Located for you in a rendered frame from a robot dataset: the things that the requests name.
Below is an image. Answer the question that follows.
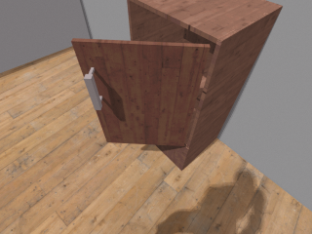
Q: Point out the handle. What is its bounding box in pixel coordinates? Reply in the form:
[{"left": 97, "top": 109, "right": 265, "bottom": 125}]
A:
[{"left": 84, "top": 67, "right": 102, "bottom": 110}]

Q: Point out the cupboard door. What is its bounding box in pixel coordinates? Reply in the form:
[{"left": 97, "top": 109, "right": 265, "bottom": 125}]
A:
[{"left": 71, "top": 38, "right": 211, "bottom": 146}]

